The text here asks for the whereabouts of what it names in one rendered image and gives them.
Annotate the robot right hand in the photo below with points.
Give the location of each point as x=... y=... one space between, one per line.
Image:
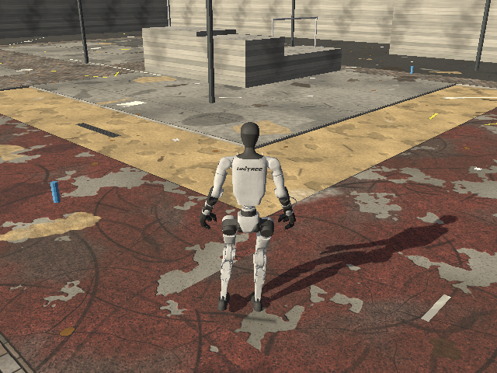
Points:
x=284 y=217

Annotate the robot right forearm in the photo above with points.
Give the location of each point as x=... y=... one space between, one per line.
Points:
x=286 y=204

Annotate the left robot upper arm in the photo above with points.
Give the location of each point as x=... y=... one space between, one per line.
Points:
x=220 y=175

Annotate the robot right thigh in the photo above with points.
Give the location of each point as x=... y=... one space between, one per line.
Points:
x=266 y=229

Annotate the left robot shin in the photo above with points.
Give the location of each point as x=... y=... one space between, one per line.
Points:
x=226 y=269

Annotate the robot left forearm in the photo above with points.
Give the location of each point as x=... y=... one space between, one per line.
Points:
x=209 y=204

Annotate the right robot upper arm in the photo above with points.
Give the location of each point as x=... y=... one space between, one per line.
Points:
x=277 y=174

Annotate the robot left hand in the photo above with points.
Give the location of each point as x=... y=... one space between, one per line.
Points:
x=204 y=217

